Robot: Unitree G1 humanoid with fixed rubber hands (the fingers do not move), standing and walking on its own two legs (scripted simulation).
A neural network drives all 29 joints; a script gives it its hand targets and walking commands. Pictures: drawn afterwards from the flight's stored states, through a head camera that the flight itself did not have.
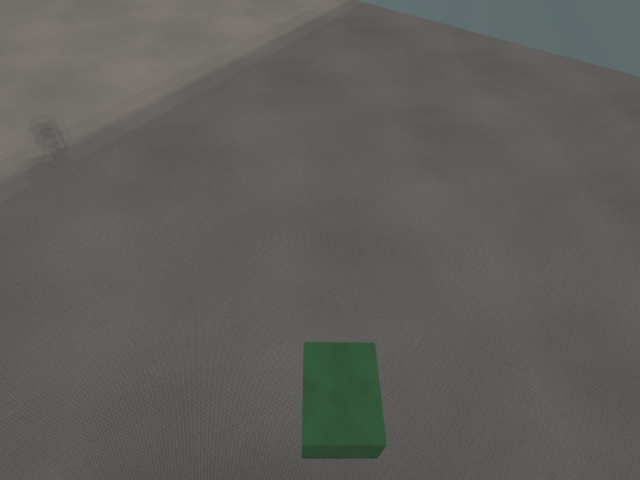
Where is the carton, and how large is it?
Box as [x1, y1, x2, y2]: [302, 342, 386, 458]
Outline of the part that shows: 304,342 302,458 377,457 386,444 374,343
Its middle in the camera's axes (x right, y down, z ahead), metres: +0.06 +0.48 +1.14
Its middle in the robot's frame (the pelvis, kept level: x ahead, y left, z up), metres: +0.45 -0.06 -0.70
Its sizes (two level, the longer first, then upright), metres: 0.285 0.219 0.154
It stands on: the floor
